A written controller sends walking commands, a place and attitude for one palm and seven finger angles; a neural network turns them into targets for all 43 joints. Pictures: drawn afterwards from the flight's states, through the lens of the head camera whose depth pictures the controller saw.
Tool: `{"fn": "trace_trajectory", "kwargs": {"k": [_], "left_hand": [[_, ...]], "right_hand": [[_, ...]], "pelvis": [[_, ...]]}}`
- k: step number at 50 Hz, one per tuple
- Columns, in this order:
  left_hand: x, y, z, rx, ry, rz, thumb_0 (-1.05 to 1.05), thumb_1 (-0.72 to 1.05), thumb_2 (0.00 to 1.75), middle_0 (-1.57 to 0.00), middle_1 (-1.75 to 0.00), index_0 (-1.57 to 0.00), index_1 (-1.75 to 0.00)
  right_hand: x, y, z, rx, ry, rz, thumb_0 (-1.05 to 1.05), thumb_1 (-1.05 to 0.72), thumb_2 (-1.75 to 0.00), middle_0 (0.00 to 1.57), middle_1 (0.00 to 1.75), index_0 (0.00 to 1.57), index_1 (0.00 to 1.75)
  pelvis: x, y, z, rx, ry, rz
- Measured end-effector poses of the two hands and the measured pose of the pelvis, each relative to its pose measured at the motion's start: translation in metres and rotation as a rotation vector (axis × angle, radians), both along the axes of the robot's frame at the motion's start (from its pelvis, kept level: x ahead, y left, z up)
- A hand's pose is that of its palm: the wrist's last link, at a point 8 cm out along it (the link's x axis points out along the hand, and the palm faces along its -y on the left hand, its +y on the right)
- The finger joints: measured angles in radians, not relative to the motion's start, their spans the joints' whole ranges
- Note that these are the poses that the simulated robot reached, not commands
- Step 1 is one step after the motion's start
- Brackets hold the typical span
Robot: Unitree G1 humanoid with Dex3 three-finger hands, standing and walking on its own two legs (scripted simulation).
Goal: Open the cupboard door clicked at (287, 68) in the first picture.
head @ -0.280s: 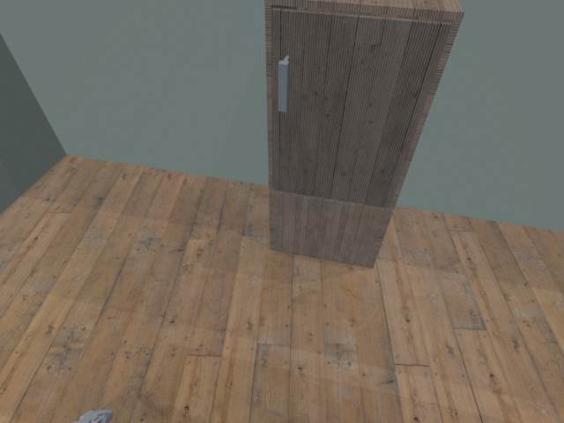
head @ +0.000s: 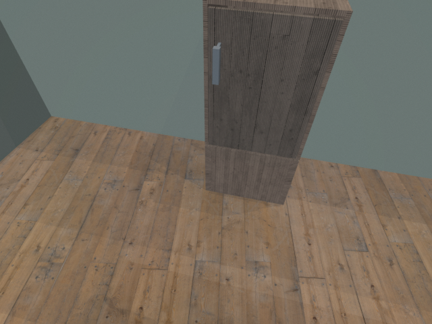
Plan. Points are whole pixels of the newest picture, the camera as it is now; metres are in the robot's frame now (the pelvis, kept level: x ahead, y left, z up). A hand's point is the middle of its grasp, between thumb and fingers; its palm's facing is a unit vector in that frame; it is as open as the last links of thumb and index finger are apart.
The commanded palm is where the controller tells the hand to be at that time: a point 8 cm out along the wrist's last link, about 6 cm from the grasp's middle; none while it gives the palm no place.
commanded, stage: stand and wait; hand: left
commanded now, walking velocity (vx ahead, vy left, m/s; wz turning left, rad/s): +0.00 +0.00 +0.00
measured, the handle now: (217, 63) +0.94 +0.05 +0.05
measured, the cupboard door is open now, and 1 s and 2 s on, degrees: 0 0 0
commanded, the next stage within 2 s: look at it before walking up in 0.54 s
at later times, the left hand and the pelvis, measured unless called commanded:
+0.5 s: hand out of the picture +0.07 +0.24 -0.15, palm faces -0.04 -0.94 -0.34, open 7.4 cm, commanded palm none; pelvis +0.00 -0.01 +0.00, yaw +0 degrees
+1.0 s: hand out of the picture +0.09 +0.23 -0.15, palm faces -0.04 -0.94 -0.34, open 7.4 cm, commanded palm none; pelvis +0.01 -0.01 +0.01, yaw +0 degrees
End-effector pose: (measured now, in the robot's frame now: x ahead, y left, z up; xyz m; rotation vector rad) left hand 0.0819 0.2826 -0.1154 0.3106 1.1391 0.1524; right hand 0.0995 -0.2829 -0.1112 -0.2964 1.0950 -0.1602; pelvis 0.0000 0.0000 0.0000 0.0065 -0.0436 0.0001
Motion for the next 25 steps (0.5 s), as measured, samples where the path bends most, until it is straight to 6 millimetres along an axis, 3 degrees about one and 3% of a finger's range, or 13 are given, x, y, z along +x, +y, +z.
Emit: {"fn": "trace_trajectory", "kwargs": {"k": [14,25], "left_hand": [[-0.031,0.002,-0.005,0.011,0.099,0.03,0.0,0.9,0.89,-0.2,-0.3,-0.2,-0.3],[-0.02,0.003,0.0,0.024,0.078,0.025,0.0,0.9,0.89,-0.2,-0.3,-0.2,-0.3]], "right_hand": [[-0.045,-0.015,-0.007,-0.016,0.134,-0.05,0.01,-0.91,-0.9,0.2,0.3,0.2,0.3],[-0.045,-0.015,-0.009,-0.008,0.137,-0.055,0.01,-0.91,-0.9,0.2,0.3,0.2,0.3]], "pelvis": [[-0.004,-0.005,0.002,-0.002,0.006,0.0],[-0.002,-0.007,0.003,-0.001,0.006,-0.002]]}}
